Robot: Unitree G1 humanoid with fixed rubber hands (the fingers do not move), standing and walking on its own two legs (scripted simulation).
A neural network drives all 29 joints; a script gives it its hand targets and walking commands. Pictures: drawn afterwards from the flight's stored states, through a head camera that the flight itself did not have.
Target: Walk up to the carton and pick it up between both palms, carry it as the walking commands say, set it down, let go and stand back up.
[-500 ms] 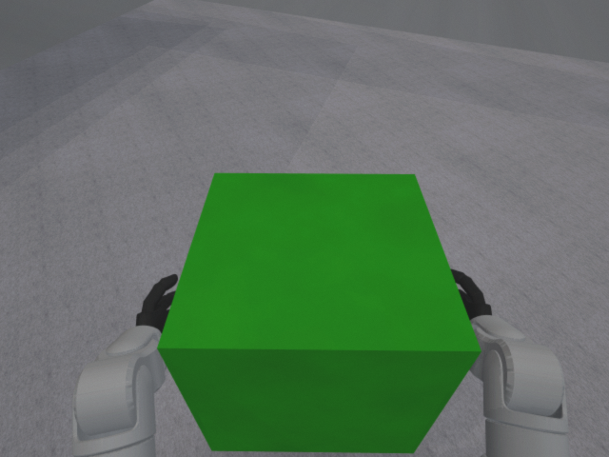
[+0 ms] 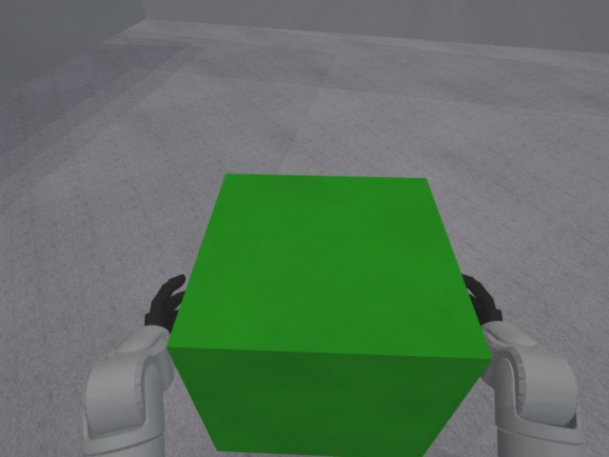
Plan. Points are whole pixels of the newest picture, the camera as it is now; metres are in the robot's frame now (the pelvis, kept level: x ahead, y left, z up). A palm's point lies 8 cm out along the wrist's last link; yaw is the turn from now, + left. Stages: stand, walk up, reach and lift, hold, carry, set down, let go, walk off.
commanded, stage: carry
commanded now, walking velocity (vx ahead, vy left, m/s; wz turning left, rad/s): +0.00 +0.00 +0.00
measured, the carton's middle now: (321, 314) +0.32 -0.01 +0.02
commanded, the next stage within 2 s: none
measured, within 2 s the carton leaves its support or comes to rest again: neither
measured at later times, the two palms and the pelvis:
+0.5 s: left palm (182, 316) +0.28 +0.17 +0.07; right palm (480, 308) +0.29 -0.21 +0.07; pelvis +0.03 -0.02 +0.00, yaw +0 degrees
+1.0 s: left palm (184, 312) +0.29 +0.17 +0.07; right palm (476, 305) +0.30 -0.21 +0.07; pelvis +0.04 -0.02 +0.00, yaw +0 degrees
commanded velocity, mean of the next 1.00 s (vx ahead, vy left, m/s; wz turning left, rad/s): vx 0.00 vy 0.00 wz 0.00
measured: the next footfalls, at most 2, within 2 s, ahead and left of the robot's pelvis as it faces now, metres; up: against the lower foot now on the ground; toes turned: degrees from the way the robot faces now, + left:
none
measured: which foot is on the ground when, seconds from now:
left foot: down 0.00-1.00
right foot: down 0.00-1.00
